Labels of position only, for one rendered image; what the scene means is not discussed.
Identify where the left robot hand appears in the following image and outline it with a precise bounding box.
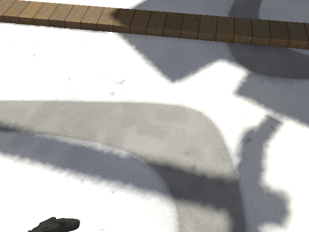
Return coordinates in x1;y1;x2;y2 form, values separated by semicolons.
28;217;80;232

